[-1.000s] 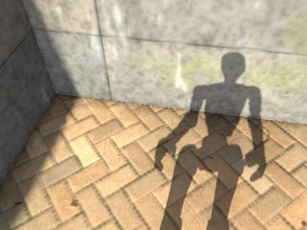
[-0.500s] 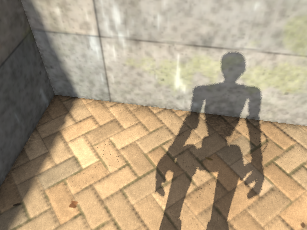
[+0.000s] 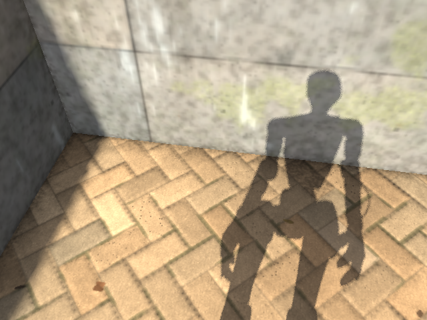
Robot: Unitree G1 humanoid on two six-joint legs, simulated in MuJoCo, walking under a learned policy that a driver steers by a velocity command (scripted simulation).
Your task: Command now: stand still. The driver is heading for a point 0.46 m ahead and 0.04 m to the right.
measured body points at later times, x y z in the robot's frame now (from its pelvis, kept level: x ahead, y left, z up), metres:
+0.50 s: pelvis +0.10 +0.05 -0.01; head +0.11 +0.07 +0.44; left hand +0.01 +0.29 -0.17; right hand +0.16 -0.20 -0.15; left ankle +0.11 +0.13 -0.75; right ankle -0.02 -0.07 -0.71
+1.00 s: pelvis +0.35 +0.04 -0.03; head +0.40 +0.04 +0.42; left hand +0.50 +0.26 -0.17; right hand +0.26 -0.17 -0.18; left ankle +0.17 +0.16 -0.64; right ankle +0.43 +0.00 -0.74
